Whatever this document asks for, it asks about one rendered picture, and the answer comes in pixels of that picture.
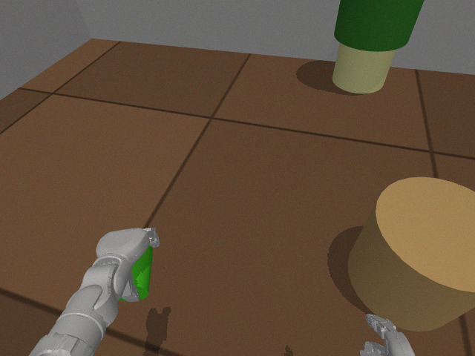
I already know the right robot hand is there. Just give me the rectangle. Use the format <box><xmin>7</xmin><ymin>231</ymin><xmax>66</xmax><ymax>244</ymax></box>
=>
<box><xmin>360</xmin><ymin>314</ymin><xmax>415</xmax><ymax>356</ymax></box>

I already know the left robot hand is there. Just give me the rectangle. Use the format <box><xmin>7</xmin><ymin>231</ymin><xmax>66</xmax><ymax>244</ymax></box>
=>
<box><xmin>96</xmin><ymin>227</ymin><xmax>160</xmax><ymax>302</ymax></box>

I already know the left robot arm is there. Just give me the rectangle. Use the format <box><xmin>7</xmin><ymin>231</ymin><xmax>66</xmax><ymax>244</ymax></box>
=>
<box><xmin>29</xmin><ymin>254</ymin><xmax>131</xmax><ymax>356</ymax></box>

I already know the potted plant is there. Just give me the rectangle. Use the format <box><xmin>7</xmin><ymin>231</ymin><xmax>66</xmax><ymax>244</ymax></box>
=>
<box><xmin>332</xmin><ymin>0</ymin><xmax>424</xmax><ymax>93</ymax></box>

